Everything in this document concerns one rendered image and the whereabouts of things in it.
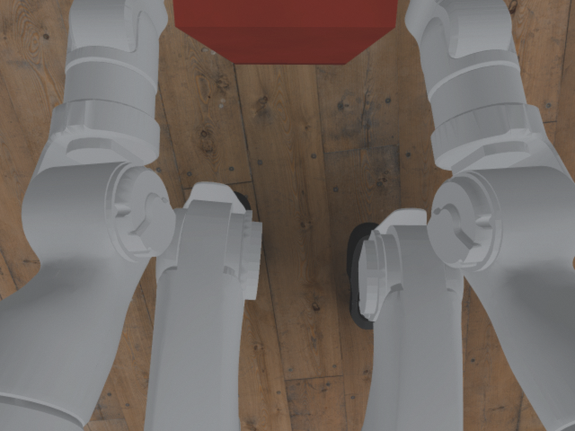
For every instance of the right robot forearm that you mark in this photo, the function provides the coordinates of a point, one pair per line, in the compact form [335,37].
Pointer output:
[472,76]

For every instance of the right robot shin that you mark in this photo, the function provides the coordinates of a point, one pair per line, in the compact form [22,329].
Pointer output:
[418,216]

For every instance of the carton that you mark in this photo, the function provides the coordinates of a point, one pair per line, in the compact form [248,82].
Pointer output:
[286,32]

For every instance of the right robot upper arm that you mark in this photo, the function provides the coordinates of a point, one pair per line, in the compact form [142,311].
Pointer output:
[511,232]

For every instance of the left robot upper arm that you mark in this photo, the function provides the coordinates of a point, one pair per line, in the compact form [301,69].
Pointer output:
[94,228]

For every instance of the left robot forearm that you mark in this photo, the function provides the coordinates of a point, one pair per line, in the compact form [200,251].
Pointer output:
[108,111]

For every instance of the right robot thigh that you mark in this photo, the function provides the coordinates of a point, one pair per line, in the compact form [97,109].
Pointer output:
[417,378]

